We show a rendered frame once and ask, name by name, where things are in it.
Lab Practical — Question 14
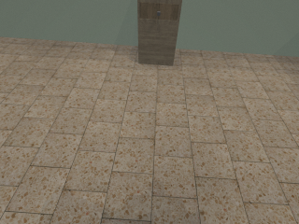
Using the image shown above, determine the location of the drawer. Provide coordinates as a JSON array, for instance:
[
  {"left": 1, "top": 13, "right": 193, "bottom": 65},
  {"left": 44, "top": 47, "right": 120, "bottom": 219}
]
[{"left": 140, "top": 2, "right": 179, "bottom": 21}]

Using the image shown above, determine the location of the cabinet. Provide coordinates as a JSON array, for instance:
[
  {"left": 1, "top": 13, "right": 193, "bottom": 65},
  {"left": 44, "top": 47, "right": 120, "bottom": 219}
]
[{"left": 137, "top": 0, "right": 182, "bottom": 66}]

